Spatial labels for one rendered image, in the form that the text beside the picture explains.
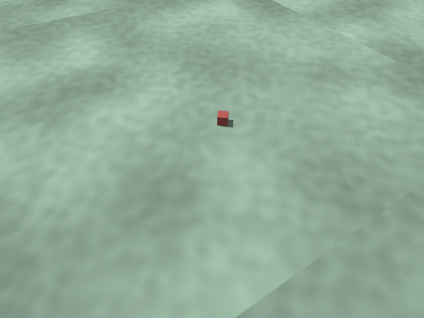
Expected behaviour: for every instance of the cube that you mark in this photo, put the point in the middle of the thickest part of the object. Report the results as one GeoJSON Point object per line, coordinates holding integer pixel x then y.
{"type": "Point", "coordinates": [222, 118]}

